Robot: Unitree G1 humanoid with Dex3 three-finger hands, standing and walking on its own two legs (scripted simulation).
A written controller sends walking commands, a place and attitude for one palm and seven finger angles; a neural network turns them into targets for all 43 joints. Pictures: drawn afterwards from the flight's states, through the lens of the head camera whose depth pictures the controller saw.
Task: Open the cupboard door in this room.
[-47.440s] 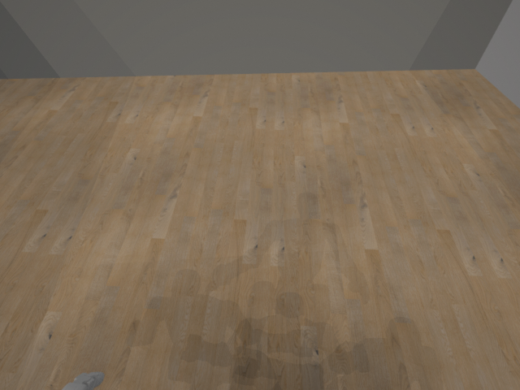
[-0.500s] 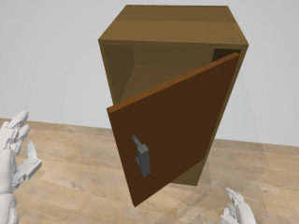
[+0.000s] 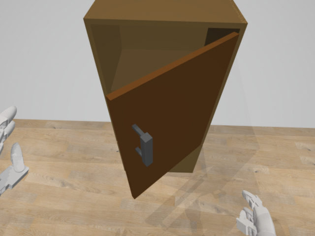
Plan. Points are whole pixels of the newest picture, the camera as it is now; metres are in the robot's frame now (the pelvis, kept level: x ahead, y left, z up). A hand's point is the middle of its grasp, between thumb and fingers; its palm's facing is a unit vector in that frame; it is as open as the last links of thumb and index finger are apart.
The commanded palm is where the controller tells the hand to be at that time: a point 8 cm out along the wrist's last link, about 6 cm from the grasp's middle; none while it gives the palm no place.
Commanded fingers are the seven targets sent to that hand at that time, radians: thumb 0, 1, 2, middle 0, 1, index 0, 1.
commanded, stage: step back with the hand held close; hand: left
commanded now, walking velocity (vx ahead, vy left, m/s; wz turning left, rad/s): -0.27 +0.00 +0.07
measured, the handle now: (142, 145) +0.33 +0.07 +0.05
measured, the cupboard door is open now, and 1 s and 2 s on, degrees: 42 42 42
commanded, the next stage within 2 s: stop stepping back and stand still in 0.68 s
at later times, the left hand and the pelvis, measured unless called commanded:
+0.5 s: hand out of the picture +0.09 +0.28 +0.16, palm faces +0.50 -0.76 -0.43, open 7.4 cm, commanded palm +0.03 +0.32 +0.18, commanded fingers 0.00 0.90 0.90 -0.20 -0.30 -0.20 -0.30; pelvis -0.09 +0.01 -0.02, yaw +4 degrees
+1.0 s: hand out of the picture -0.01 +0.23 +0.16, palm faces +0.33 -0.78 -0.53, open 7.4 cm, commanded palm -0.05 +0.28 +0.18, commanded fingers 0.00 0.90 0.90 -0.20 -0.30 -0.20 -0.30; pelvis -0.20 -0.02 +0.00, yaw -3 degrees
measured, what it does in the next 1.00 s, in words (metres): walks backwards: left foot, then right foot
